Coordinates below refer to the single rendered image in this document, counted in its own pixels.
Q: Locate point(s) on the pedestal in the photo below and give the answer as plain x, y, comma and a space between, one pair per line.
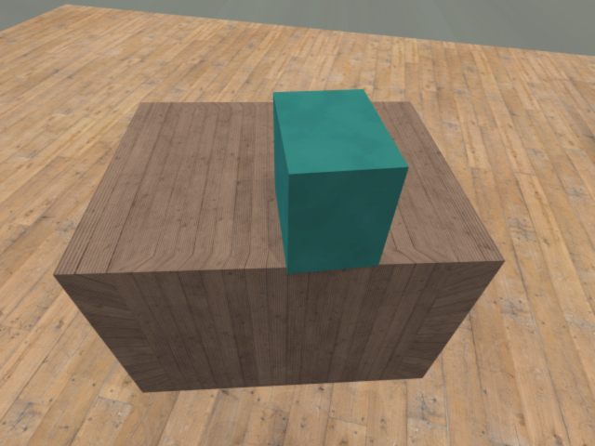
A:
178, 261

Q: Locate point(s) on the carton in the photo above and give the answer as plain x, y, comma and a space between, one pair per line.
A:
338, 179

